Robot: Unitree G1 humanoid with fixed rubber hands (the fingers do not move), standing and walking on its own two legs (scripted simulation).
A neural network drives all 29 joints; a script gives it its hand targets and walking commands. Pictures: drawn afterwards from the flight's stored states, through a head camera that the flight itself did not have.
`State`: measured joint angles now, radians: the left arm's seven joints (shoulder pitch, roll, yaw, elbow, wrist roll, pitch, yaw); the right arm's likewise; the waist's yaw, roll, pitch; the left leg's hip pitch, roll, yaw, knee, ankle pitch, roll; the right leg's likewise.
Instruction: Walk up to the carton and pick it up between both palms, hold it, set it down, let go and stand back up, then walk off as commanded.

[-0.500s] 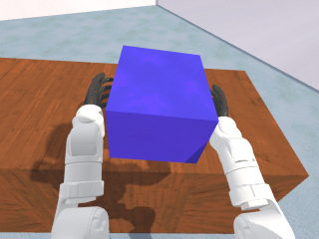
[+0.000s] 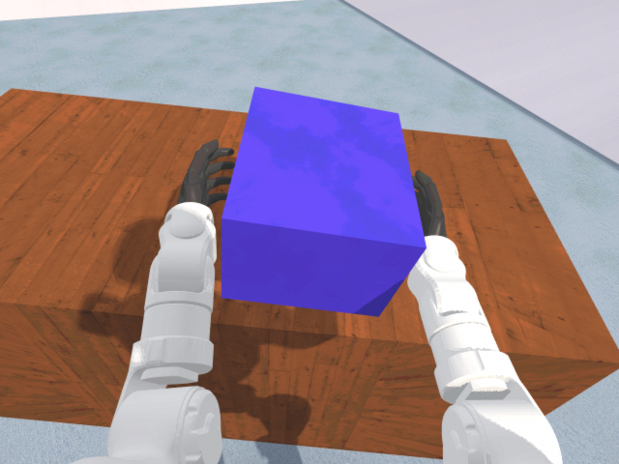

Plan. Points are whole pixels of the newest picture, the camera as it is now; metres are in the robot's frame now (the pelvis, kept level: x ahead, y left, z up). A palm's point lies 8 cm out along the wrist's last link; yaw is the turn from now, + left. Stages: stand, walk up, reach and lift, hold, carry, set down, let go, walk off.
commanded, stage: set down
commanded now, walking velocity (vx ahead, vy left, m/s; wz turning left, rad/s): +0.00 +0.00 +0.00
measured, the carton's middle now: (315, 199) +0.41 +0.02 +0.13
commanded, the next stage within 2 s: none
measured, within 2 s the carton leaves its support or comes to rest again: rests again in 1.94 s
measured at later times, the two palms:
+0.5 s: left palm (210, 213) +0.39 +0.16 +0.11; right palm (424, 232) +0.40 -0.14 +0.10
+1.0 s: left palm (219, 227) +0.40 +0.16 +0.08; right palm (420, 237) +0.41 -0.14 +0.07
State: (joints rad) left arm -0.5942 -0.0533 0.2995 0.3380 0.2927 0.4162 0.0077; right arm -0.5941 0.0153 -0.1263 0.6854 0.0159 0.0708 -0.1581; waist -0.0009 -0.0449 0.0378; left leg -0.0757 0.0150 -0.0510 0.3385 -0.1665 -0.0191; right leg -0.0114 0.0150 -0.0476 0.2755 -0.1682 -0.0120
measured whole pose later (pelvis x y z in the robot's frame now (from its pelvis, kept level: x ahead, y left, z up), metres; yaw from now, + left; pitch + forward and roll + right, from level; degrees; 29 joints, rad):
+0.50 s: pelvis +0.02 -0.01 +0.00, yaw -1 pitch -2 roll -1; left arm -0.55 -0.07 0.29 0.43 0.26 0.30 0.06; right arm -0.60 -0.02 -0.10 0.80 0.06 -0.03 -0.15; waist 0.02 -0.04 0.01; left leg -0.13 0.03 -0.04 0.35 -0.20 -0.03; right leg -0.06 0.03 -0.05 0.27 -0.18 -0.02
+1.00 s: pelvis +0.02 -0.02 +0.00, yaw -1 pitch +5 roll -1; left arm -0.64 -0.07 0.36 0.70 0.25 0.11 0.08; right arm -0.68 0.01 -0.29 0.99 -0.12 -0.16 -0.10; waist 0.07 -0.04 -0.05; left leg -0.24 0.05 -0.02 0.33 -0.17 -0.05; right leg -0.19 0.04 -0.04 0.28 -0.17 -0.04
